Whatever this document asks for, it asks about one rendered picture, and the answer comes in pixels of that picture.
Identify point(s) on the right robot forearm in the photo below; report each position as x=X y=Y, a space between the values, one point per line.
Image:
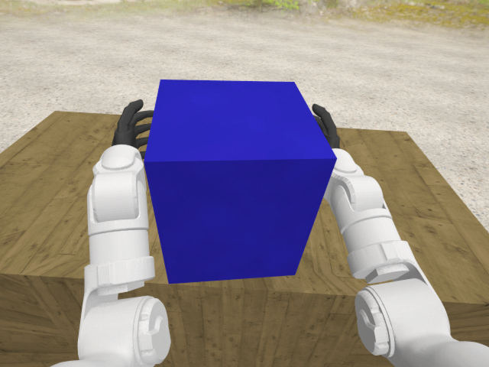
x=376 y=252

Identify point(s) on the robot right upper arm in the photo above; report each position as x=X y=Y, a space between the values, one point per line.
x=404 y=322

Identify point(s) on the robot left upper arm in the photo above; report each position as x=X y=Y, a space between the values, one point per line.
x=130 y=332

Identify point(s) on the left robot hand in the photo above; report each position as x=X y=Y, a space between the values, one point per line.
x=127 y=130

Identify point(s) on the left robot forearm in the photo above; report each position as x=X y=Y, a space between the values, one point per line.
x=117 y=226

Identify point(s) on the right robot hand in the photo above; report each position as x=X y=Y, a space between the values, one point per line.
x=327 y=125

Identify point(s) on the pedestal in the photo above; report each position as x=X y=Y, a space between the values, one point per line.
x=302 y=320

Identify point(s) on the carton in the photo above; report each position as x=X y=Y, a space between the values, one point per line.
x=236 y=171

